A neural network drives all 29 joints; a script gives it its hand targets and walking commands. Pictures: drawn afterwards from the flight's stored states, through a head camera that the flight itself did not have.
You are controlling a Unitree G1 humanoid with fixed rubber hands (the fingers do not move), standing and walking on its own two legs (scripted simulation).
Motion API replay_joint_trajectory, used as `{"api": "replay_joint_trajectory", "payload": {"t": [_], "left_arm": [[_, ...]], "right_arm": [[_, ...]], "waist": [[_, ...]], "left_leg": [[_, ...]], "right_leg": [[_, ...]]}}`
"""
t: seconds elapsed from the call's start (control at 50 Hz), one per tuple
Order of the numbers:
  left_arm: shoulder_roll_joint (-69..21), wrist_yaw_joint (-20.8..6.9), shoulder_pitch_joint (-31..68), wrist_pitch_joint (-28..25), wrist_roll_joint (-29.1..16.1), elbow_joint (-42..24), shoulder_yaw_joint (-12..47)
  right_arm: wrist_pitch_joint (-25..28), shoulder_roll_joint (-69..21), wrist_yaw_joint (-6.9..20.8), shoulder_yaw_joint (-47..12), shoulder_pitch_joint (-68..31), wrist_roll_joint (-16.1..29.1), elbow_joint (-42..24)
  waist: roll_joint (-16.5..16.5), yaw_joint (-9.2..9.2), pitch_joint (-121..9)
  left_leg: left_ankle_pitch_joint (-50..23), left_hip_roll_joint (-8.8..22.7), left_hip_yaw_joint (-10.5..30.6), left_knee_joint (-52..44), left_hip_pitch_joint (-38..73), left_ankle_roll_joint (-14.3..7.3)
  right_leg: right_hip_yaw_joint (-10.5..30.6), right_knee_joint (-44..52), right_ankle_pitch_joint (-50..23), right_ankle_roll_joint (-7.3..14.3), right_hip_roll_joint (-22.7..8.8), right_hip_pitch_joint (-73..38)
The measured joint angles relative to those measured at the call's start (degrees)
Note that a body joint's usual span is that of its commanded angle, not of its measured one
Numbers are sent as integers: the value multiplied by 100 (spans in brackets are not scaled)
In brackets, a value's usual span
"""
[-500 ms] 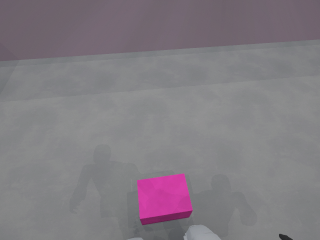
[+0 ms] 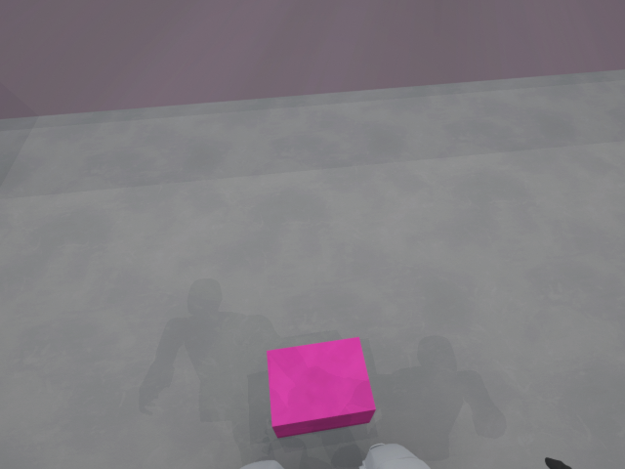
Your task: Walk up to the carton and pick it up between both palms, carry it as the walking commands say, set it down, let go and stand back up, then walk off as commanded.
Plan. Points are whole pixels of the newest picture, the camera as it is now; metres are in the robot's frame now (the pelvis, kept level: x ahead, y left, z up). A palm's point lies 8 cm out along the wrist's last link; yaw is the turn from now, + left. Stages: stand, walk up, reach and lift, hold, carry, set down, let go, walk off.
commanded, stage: walk up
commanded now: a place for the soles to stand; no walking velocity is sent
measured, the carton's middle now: (318, 387) +0.39 +0.00 -0.66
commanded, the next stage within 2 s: none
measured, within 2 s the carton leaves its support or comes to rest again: neither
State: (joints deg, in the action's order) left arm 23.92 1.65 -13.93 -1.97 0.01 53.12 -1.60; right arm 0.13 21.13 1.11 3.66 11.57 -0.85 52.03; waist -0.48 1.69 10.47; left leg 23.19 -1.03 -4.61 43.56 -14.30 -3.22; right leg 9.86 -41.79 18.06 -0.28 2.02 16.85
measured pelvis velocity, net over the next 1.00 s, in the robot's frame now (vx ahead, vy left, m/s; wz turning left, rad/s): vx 0.00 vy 0.02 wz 0.01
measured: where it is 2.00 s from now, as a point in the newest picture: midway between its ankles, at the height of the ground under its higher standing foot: outside the picture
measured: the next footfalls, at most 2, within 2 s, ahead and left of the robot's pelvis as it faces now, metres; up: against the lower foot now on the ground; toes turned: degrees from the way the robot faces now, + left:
right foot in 1.56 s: +0.11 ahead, -0.12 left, +0.00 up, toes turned +10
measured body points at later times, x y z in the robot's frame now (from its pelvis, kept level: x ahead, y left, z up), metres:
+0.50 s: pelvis +0.00 +0.01 +0.00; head +0.03 +0.01 +0.44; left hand +0.07 +0.33 -0.12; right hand +0.07 -0.31 -0.12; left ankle +0.01 +0.09 -0.71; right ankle +0.04 -0.16 -0.71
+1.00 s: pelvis +0.00 +0.02 +0.00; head +0.03 +0.02 +0.45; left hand +0.07 +0.34 -0.12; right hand +0.07 -0.30 -0.11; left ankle +0.01 +0.09 -0.71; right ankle +0.04 -0.15 -0.69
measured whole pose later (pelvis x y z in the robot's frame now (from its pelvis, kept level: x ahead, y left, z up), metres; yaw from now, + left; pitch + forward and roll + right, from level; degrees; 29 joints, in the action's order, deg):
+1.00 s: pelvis +0.00 +0.02 +0.00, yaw +0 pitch -7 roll -1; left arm 23.8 1.7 -13.8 -1.8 0.0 53.1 -0.7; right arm 0.1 21.1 1.1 3.7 11.9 -0.9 52.0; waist -0.7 2.0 10.5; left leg 23.4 -2.0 -4.5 43.1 -13.2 -4.5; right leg 9.8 -50.6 27.9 0.6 2.1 18.4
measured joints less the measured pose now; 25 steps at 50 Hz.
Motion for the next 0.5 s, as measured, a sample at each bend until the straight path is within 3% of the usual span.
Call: {"api": "replay_joint_trajectory", "payload": {"t": [0.08, 0.12, 0.24, 0.3, 0.34, 0.4, 0.46, 0.5], "left_arm": [[0, 0, 1, -13, 0, -3, 36], [-1, -1, 1, -13, 0, -11, 58], [-3, 1, 2, 3, 0, -10, 74], [3, 1, 0, 3, -1, -12, 24], [5, 0, -1, -2, -1, -13, 6], [-3, 0, 1, -16, 0, 4, 21], [-3, 0, 1, -23, 0, 1, 29], [-4, 0, 2, -23, 0, -9, 39]], "right_arm": [[0, 1, 0, 0, -20, 0, -1], [0, 2, 0, 0, -20, 0, -2], [0, 1, 0, 0, 1, 0, -1], [0, -1, 0, 0, 1, 0, -1], [0, -2, 0, -1, 0, 0, -1], [0, 0, 1, 0, -10, 0, 0], [0, 1, 1, 0, -33, 0, -1], [0, 2, 1, 0, -32, 0, -2]], "waist": [[1, -5, -5], [3, 5, -6], [-13, 23, -15], [-19, 19, -25], [-21, 11, -25], [5, -9, -9], [7, -8, -13], [10, 4, -12]], "left_leg": [[545, 2, 1, 260, -35, 47], [157, 2, 3, 39, -10, 42], [38, -43, 2, -70, 106, -90], [15, -29, -3, -103, 65, -77], [29, -22, -5, -59, 16, -43], [200, 15, 0, 165, -35, 35], [650, 16, 6, 384, -84, 45], [212, 17, 7, 95, -45, 40]], "right_leg": [[0, -97, 210, -74, 1, 12], [-1, -150, 235, -114, 2, 56], [-1, -1013, 1135, 146, 3, 160], [5, -751, 1076, 181, -1, 128], [8, -54, 433, 230, -4, -4], [2, -58, 128, -65, 10, -17], [1, -100, 233, -71, 11, -7], [-2, -164, 259, -115, 13, 44]]}}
